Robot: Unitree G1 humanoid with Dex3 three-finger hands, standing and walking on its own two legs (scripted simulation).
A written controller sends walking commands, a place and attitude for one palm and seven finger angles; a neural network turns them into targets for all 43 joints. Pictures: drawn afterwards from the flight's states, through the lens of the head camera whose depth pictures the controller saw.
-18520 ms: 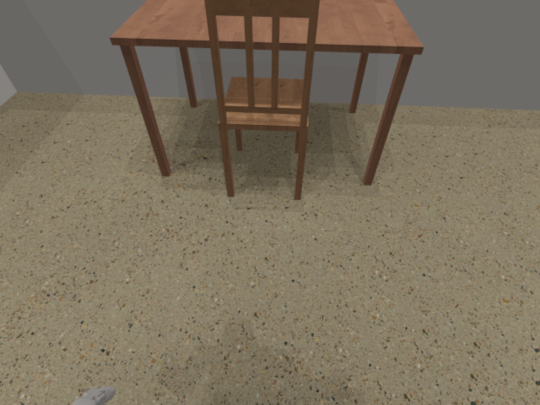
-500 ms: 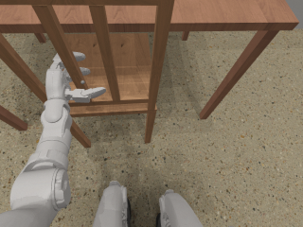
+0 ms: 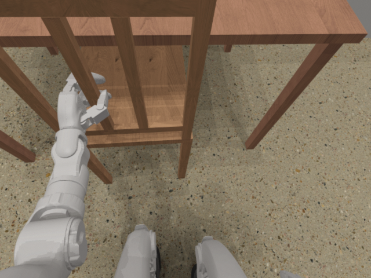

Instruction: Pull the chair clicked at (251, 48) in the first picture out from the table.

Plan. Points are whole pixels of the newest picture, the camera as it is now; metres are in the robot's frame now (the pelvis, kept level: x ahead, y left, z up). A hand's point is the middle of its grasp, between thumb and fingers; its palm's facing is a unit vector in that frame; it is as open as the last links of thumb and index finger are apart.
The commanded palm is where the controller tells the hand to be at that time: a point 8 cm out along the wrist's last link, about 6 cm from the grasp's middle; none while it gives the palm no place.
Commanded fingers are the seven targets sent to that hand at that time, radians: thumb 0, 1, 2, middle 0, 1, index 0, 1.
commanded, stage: hook a spindle and tug to test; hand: left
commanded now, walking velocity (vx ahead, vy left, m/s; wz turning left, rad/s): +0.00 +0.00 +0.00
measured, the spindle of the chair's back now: (89, 88) +0.50 +0.19 +0.06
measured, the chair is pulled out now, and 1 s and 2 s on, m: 0.00 0.07 0.17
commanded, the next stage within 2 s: step backward, pulling the chair out in 0.40 s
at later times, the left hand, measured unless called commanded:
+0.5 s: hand (103, 118) +0.44 +0.16 +0.03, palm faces +0.06 -1.00 -0.02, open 5.7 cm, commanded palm +0.42 +0.20 +0.03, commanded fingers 0.00 0.90 0.90 -0.50 -1.45 -0.50 -1.45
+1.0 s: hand (113, 129) +0.40 +0.13 +0.05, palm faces +0.00 -0.99 -0.13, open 5.5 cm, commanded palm +0.38 +0.18 +0.05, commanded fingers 0.00 0.90 0.90 -0.50 -1.45 -0.50 -1.45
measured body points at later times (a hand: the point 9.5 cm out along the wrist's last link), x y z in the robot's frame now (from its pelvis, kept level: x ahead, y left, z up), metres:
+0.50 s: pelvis +0.01 +0.00 +0.01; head +0.14 +0.01 +0.44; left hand +0.43 +0.21 +0.03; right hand +0.10 -0.26 -0.12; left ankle +0.07 +0.10 -0.61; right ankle -0.02 -0.10 -0.61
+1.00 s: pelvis +0.00 +0.02 +0.10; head +0.11 +0.01 +0.54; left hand +0.40 +0.19 +0.06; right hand +0.06 -0.25 -0.04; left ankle +0.07 +0.10 -0.61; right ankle -0.02 -0.09 -0.61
